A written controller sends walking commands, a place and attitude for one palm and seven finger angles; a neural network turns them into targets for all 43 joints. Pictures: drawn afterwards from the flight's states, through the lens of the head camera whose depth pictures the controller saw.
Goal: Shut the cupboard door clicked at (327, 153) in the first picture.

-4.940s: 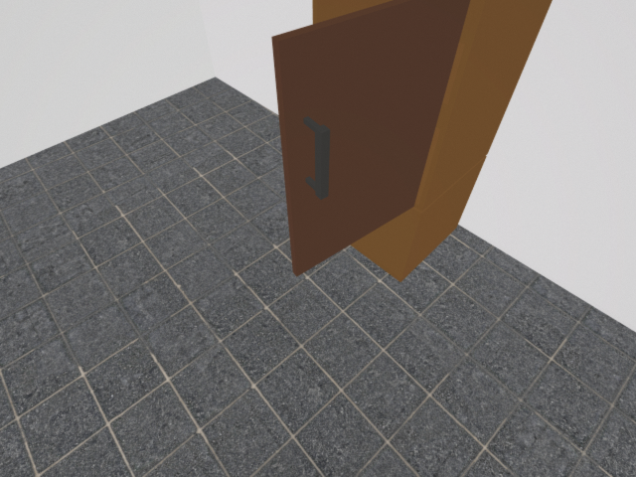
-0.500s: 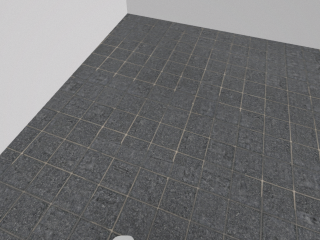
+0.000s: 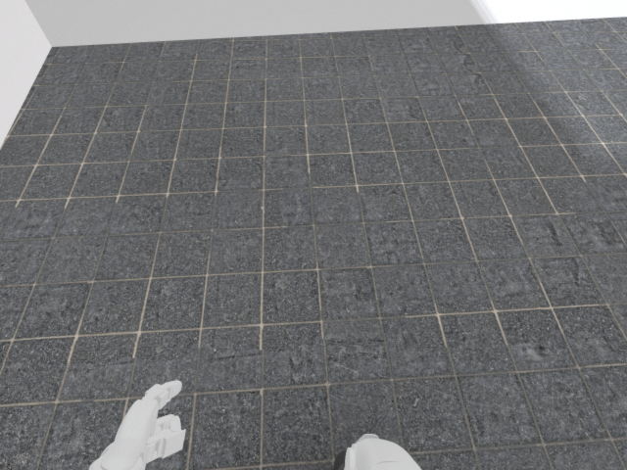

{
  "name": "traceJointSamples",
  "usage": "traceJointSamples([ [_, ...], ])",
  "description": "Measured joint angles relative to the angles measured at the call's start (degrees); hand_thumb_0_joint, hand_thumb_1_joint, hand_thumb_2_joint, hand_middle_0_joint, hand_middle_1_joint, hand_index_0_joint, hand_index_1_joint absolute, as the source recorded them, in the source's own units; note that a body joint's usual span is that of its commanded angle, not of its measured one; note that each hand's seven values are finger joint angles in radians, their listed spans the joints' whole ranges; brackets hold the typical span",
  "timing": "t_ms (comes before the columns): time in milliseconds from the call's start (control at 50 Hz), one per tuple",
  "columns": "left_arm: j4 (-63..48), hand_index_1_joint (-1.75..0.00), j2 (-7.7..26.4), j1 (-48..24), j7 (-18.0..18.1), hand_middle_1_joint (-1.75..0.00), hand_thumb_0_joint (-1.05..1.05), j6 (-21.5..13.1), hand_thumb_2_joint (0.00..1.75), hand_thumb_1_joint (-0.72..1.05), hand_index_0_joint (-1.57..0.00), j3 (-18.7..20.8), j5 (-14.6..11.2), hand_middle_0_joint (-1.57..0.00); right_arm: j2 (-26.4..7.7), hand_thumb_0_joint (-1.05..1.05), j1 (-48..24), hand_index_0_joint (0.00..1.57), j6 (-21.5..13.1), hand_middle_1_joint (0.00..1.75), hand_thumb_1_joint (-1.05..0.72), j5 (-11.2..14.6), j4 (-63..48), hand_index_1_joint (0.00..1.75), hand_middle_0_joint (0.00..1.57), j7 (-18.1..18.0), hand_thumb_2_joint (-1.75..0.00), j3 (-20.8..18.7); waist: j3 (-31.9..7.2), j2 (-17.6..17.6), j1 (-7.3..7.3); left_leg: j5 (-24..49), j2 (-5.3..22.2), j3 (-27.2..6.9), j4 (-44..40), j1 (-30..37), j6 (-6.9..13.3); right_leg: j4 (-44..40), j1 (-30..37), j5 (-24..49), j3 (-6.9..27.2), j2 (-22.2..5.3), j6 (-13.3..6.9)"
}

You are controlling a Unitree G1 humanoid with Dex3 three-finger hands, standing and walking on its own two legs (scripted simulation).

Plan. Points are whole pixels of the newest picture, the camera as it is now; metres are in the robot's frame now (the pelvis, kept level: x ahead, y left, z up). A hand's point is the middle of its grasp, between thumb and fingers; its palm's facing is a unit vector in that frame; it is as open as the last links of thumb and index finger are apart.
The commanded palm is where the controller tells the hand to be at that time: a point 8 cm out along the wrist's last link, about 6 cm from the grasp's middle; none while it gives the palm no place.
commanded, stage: walk around to get in front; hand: left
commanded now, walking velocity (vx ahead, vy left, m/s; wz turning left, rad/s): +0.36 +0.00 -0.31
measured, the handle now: out of the picture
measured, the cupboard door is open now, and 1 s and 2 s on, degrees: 81 81 81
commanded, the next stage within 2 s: walk to a spot facing it in 0.46 s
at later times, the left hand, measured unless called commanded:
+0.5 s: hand (176, 410) +0.21 +0.21 -0.16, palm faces -0.08 -0.98 -0.17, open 7.4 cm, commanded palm none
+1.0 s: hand (251, 251) +0.49 +0.12 -0.14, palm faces -0.05 -0.99 -0.15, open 7.3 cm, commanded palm none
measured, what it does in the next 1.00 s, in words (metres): walks ahead: left foot, then right foot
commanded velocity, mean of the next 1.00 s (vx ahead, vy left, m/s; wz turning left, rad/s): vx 0.18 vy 0.00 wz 0.10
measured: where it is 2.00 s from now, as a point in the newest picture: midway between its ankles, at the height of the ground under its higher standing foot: (340, 379)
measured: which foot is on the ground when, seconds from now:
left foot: up 0.00-0.38, down 0.40-0.78, up 0.80-1.00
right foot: down 0.00-0.42, up 0.44-0.76, down 0.78-1.00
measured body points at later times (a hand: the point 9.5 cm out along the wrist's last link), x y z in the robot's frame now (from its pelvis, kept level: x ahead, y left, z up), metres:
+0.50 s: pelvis +0.22 +0.02 +0.02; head +0.25 +0.04 +0.47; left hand +0.22 +0.26 -0.15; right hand +0.32 -0.23 -0.10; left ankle +0.29 +0.12 -0.71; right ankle +0.11 -0.07 -0.63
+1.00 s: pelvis +0.36 -0.03 +0.02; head +0.38 -0.02 +0.47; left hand +0.49 +0.17 -0.13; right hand +0.31 -0.26 -0.13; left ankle +0.37 +0.07 -0.67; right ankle +0.36 -0.16 -0.71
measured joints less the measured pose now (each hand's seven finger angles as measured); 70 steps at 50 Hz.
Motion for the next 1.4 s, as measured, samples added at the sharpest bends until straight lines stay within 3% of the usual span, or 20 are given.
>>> traceJointSamples([
  [60, 0.92, -0.30, -1.08, 2.38, 1.24, -0.30, 0.00, -0.14, 0.90, 0.91, -0.20, -0.63, -0.31, -0.20, -0.46, 0.01, -4.94, 0.20, 0.48, 0.30, -0.91, -0.35, -0.57, 0.30, 0.20, -0.10, -0.90, -0.74, 0.17, 0.71, -0.44, 5.64, -1.21, -5.17, 11.85, -10.89, 0.42, -3.53, 3.97, -1.30, 0.69, 1.73, 0.64],
  [180, 4.96, -0.30, -2.67, 8.82, 2.11, -0.30, 0.00, -0.27, 0.90, 0.93, -0.21, -0.08, -0.04, -0.20, 0.71, 0.01, -12.10, 0.20, -0.81, 0.30, -0.91, -1.01, -5.61, 0.30, 0.19, 0.61, -0.90, -1.06, -3.31, 0.04, 0.61, 14.14, -1.39, -6.28, -0.84, -21.15, -0.18, -14.95, 11.70, 1.09, 3.27, 3.78, 0.37],
  [260, 6.86, -0.30, -2.11, 12.46, 1.64, -0.30, 0.00, -0.85, 0.90, 0.94, -0.21, -0.06, 0.10, -0.20, 1.25, 0.00, -15.52, 0.20, -1.20, 0.30, -0.91, -1.01, -7.07, 0.30, 0.19, 1.20, -0.90, -1.02, -4.67, 0.00, 2.82, 16.90, -2.55, -6.30, -11.29, -21.18, -0.19, -18.35, 16.19, -0.08, 4.63, 4.51, 0.77],
  [360, 9.11, -0.30, -1.88, 16.97, 1.70, -0.30, 0.00, -0.93, 0.90, 0.92, -0.21, -0.34, 0.08, -0.20, 1.21, 0.00, -19.17, 0.20, -1.85, 0.30, -0.91, -0.87, -7.50, 0.30, 0.19, 1.60, -0.90, -0.77, -4.94, -0.55, 5.60, 17.24, -5.38, -4.89, -23.09, -15.84, 0.81, -18.17, 21.41, -4.67, 6.24, 4.15, 2.21],
  [400, 9.97, -0.30, -1.98, 19.22, 1.80, -0.30, 0.00, -0.70, 0.90, 0.92, -0.20, -0.27, -0.10, -0.20, 0.91, 0.00, -20.04, 0.20, -2.86, 0.30, -0.91, -1.08, -7.93, 0.30, 0.20, 1.50, -0.90, -0.43, -5.20, -0.77, 6.33, 18.84, -6.42, -3.99, -28.96, -11.66, 2.12, -13.70, 21.43, -8.36, 7.37, 3.83, 2.95],
  [440, 11.04, -0.30, -1.93, 20.02, 1.74, -0.30, 0.00, 0.06, 0.90, 0.91, -0.20, -0.13, -0.32, -0.20, 1.08, 0.00, -20.99, 0.20, -4.08, 0.30, -0.91, -1.65, -8.37, 0.30, 0.20, 1.03, -0.90, -0.18, -4.60, -1.64, 6.40, 20.20, -6.54, -2.30, -25.99, -11.26, 4.43, 1.96, 15.74, -11.77, 7.67, 2.95, 2.88],
  [500, 12.00, -0.30, -1.60, 19.09, 1.34, -0.30, 0.01, 1.37, 0.90, 0.91, -0.20, 0.16, 0.33, -0.20, 1.94, 0.00, -19.62, 0.20, -4.49, 0.30, -0.91, -1.52, -8.72, 0.30, 0.20, 0.41, -0.90, 0.27, -4.41, -2.86, 6.14, 15.23, -6.67, 0.25, -25.61, -8.16, 5.39, 23.69, 5.04, -9.88, 6.90, 0.98, 3.31],
  [560, 10.64, -0.30, -1.71, 16.76, 0.64, -0.30, 0.01, 2.39, 0.90, 0.91, -0.20, 0.68, 0.83, -0.20, 2.53, 0.00, -16.58, 0.20, -4.61, 0.30, -0.91, -1.26, -7.16, 0.30, 0.20, -0.26, -0.90, 0.47, -4.40, -2.80, 6.15, 15.42, -6.52, 1.90, -30.32, -3.69, 4.67, 28.33, -2.70, -4.55, 5.69, -1.69, 4.64],
  [660, 8.03, -0.30, -2.60, 12.08, 0.84, -0.30, 0.01, 2.27, 0.90, 0.91, -0.20, 0.17, 0.75, -0.20, 1.41, -0.01, -10.92, 0.20, -3.98, 0.30, -0.94, -0.88, -3.32, 0.30, 0.20, -0.93, -0.90, -0.42, -4.32, -1.17, 4.15, 15.04, -5.91, 3.14, -36.05, 2.34, 4.22, 13.14, -5.88, 1.03, 4.44, -4.38, 5.83],
  [780, 6.57, -0.30, -2.29, 6.36, 1.65, -0.30, 0.01, 0.44, 0.90, 0.91, -0.20, -1.25, 0.61, -0.20, 1.75, 0.00, -2.80, 0.20, -1.49, 0.30, -0.93, -0.40, 1.89, 0.30, 0.20, -0.54, -0.90, -0.28, -4.58, -1.88, 0.71, 8.52, -6.29, 0.41, -30.09, 3.57, 1.62, -8.35, 4.08, 6.91, 2.48, -4.44, 5.94],
  [820, 6.59, -0.30, -3.42, 4.47, 2.20, -0.30, 0.00, -0.33, 0.90, 0.91, -0.20, -1.57, 0.53, -0.20, 1.47, 0.00, -2.05, 0.20, 0.06, 0.30, -0.92, -0.05, 3.35, 0.30, 0.20, -0.33, -0.90, -0.50, -4.20, -0.25, 0.17, 1.95, -5.84, -2.10, -21.60, 0.01, 1.47, -6.05, 4.44, 0.18, 0.65, -4.32, 5.18],
  [860, 6.05, -0.30, -4.39, 3.23, 2.69, -0.30, 0.00, -0.78, 0.90, 0.91, -0.20, -1.97, 0.37, -0.20, 1.73, 0.00, -2.66, 0.20, 1.44, 0.30, -0.92, 0.18, 4.01, 0.30, 0.20, -0.34, -0.90, -0.65, -3.22, 0.29, -0.36, -2.95, -6.53, -4.00, -9.25, -5.39, 1.12, -5.44, 5.63, -0.59, -1.35, -4.96, 5.00],
  [920, 5.30, -0.30, -5.19, 3.32, 3.55, -0.30, 0.00, -0.09, 0.90, 0.90, -0.20, -2.11, 0.36, -0.20, 2.50, 0.01, -4.21, 0.20, 2.50, 0.30, -0.92, 0.31, 3.30, 0.30, 0.20, 0.07, -0.90, -0.84, -3.11, -0.49, -0.36, -1.90, -6.66, -3.85, -0.06, -11.42, 0.70, -7.51, 8.58, -0.47, -3.86, -5.87, 5.09],
  [1000, 5.02, -0.30, -4.79, 4.66, 4.06, -0.30, -0.01, 1.15, 0.90, 0.91, -0.21, -1.14, 0.41, -0.20, 3.37, 0.01, -7.02, 0.20, 2.88, 0.30, -0.91, 0.03, -0.05, 0.30, 0.19, 0.84, -0.90, -1.15, -4.42, -2.37, -0.15, 2.68, -5.88, -1.85, -5.41, -14.06, 0.58, -8.72, 10.53, -1.25, -6.70, -7.10, 5.88],
  [1060, 4.75, -0.30, -3.65, 5.46, 3.80, -0.30, -0.01, 2.26, 0.90, 0.92, -0.21, -0.54, 0.48, -0.20, 3.05, 0.01, -8.99, 0.20, 2.34, 0.30, -0.91, -0.29, -3.20, 0.30, 0.19, 1.27, -0.90, -1.35, -4.80, -3.16, 0.23, 8.93, -5.98, -0.57, -16.09, -11.79, 0.89, -5.10, 10.08, -3.89, -8.48, -8.49, 6.99],
  [1080, 4.39, -0.30, -3.63, 6.14, 3.66, -0.30, -0.01, 2.77, 0.90, 0.92, -0.21, -0.42, 0.28, -0.20, 2.22, 0.00, -9.04, 0.20, 1.85, 0.30, -0.91, -0.44, -4.62, 0.30, 0.20, 1.43, -0.90, -1.48, -5.49, -2.14, 0.43, 12.12, -5.74, -1.75, -20.64, -10.95, 2.02, -2.25, 8.84, -6.08, -9.06, -8.43, 7.42],
  [1140, 4.35, -0.30, -1.76, 6.82, 3.61, -0.30, 0.00, 4.83, 0.90, 0.91, -0.21, 0.43, 0.24, -0.20, 1.94, 0.00, -11.54, 0.20, 0.92, 0.30, -0.91, -1.06, -6.27, 0.30, 0.20, 0.81, -0.90, -1.74, -5.69, -2.85, 0.40, 10.97, -6.91, -2.61, -17.09, -13.71, 5.84, 13.79, 1.57, -15.25, -1.27, -6.58, 8.61],
  [1220, 4.75, -0.30, -0.18, 6.57, 3.40, -0.30, 0.00, 5.28, 0.90, 0.91, -0.20, 1.19, 0.44, -0.20, 1.53, 0.00, -12.97, 0.20, 0.32, 0.30, -0.91, -0.98, -7.29, 0.30, 0.20, -0.12, -0.90, -1.43, -5.45, -3.02, 1.63, 13.40, -8.65, -3.91, -22.36, -11.85, 5.78, 25.66, -4.28, -9.83, 4.74, -4.08, 9.60],
  [1300, 3.69, -0.30, 0.16, 7.15, 3.38, -0.30, 0.01, 5.04, 0.90, 0.91, -0.20, 0.93, 0.06, -0.20, 0.26, 0.00, -14.17, 0.20, 0.59, 0.30, -0.91, -0.89, -7.60, 0.30, 0.20, -0.02, -0.90, -1.47, -4.89, -1.40, 2.73, 16.38, -9.19, -6.00, -27.87, -9.32, 5.56, 19.32, -3.23, -9.39, 6.01, -2.86, 10.12],
  [1400, 2.40, -0.30, -0.09, 7.76, 3.35, -0.30, 0.01, 4.79, 0.90, 0.91, -0.20, 0.33, -0.19, -0.20, -1.54, 0.00, -15.38, 0.20, 2.03, 0.30, -0.91, -0.92, -8.18, 0.30, 0.20, 0.61, -0.90, -2.34, -4.28, 0.96, 2.50, 17.34, -9.62, -9.76, -28.71, -9.13, 3.98, 4.03, 2.79, -8.59, 5.90, -1.25, 9.44],
])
